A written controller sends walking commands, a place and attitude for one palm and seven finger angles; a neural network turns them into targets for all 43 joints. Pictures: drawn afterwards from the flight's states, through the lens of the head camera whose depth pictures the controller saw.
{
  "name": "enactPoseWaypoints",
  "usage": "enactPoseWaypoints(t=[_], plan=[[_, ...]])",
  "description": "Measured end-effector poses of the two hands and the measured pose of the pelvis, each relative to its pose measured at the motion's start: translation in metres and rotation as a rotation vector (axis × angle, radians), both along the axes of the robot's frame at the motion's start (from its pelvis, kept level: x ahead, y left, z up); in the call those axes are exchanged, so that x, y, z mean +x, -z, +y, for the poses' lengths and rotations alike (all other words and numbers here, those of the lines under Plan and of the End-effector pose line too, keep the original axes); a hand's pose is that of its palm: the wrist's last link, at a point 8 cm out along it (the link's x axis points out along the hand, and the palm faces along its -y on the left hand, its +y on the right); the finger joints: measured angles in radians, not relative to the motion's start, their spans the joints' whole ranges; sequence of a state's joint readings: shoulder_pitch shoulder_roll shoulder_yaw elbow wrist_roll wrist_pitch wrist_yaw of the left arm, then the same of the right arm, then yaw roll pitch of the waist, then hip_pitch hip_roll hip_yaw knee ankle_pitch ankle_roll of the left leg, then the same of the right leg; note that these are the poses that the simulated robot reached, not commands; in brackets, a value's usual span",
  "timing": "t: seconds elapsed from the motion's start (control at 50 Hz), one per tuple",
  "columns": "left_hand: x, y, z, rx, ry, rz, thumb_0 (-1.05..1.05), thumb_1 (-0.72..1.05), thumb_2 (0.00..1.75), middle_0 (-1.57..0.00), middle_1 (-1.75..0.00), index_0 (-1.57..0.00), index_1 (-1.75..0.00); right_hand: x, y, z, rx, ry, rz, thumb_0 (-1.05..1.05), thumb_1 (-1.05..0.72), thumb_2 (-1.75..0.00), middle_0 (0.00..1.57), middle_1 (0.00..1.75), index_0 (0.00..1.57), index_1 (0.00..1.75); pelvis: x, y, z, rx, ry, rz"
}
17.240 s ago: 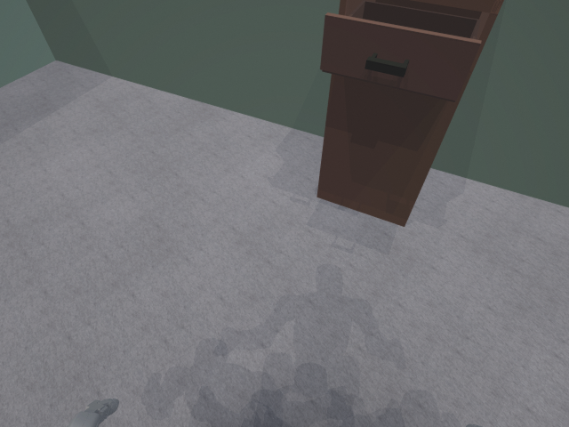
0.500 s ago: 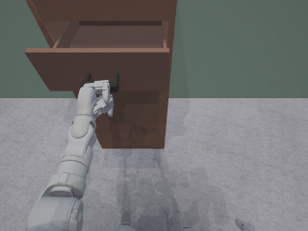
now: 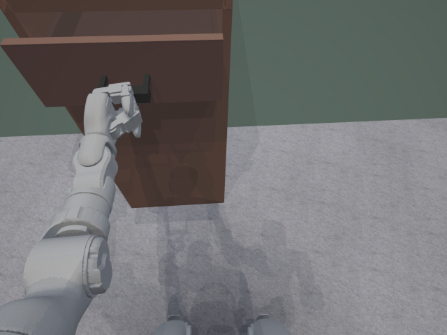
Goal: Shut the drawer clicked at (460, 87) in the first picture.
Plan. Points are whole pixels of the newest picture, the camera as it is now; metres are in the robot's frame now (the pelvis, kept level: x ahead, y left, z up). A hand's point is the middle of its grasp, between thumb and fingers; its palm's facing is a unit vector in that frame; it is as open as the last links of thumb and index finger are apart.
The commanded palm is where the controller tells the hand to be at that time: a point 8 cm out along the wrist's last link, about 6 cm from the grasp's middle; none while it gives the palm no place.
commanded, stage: push the drawer shut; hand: left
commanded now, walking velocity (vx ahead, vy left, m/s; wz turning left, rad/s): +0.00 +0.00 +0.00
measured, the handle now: (124, 87) +0.56 +0.17 +0.10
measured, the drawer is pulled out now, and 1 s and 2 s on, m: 0.10 0.00 0.00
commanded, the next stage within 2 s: pull the fist back off the drawer in 1.18 s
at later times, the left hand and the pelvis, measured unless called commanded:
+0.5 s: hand (141, 91) +0.54 +0.13 +0.11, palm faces +0.02 -1.00 +0.00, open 3.1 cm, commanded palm +0.52 +0.19 +0.10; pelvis +0.01 +0.01 -0.01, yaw -1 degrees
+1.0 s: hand (141, 77) +0.58 +0.14 +0.11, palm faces +0.02 -1.00 -0.01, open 3.1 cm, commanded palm +0.58 +0.19 +0.10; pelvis +0.01 +0.01 -0.02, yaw +0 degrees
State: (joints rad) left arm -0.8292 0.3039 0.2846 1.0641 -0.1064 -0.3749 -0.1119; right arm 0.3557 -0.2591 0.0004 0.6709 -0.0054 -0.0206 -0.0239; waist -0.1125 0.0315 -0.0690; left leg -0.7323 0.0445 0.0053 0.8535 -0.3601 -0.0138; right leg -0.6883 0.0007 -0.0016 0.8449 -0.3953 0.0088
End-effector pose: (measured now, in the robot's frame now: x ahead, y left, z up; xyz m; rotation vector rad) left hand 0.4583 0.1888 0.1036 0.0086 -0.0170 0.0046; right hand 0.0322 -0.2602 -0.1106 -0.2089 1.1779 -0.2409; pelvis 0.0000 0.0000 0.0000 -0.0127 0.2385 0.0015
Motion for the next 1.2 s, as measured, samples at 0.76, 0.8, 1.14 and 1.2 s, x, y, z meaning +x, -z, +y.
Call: enactPoseWaypoints(t=[0.76, 0.8, 1.14, 1.2], plan=[[0.082, -0.004, -0.003, 0.004, -0.020, 0.025, 0.02, 0.87, 0.92, -1.40, -1.60, -1.40, -1.60, -0.062, 0.002, 0.013, -0.007, 0.054, 0.234, 0.01, -0.91, -0.90, 0.20, 0.30, 0.21, 0.30, 0.009, 0.013, 0.010, -0.026, -0.001, 0.126], [0.086, -0.004, -0.004, 0.004, -0.022, 0.028, 0.02, 0.87, 0.93, -1.40, -1.60, -1.40, -1.60, -0.065, 0.002, 0.014, -0.008, 0.054, 0.245, 0.01, -0.91, -0.90, 0.20, 0.30, 0.21, 0.30, 0.009, 0.013, 0.010, -0.027, -0.002, 0.131], [0.099, -0.006, 0.007, 0.008, -0.016, 0.046, 0.02, 0.74, 0.94, -1.40, -1.60, -1.40, -1.60, -0.088, -0.001, 0.017, -0.031, 0.053, 0.295, 0.00, -0.91, -0.90, 0.20, 0.30, 0.21, 0.30, -0.001, 0.019, 0.012, -0.048, -0.016, 0.167], [0.100, -0.006, 0.008, 0.008, -0.011, 0.042, 0.03, 0.73, 0.95, -1.40, -1.60, -1.40, -1.60, -0.095, -0.001, 0.018, -0.039, 0.053, 0.303, 0.00, -0.91, -0.90, 0.20, 0.30, 0.21, 0.30, -0.005, 0.022, 0.013, -0.052, -0.018, 0.174]])
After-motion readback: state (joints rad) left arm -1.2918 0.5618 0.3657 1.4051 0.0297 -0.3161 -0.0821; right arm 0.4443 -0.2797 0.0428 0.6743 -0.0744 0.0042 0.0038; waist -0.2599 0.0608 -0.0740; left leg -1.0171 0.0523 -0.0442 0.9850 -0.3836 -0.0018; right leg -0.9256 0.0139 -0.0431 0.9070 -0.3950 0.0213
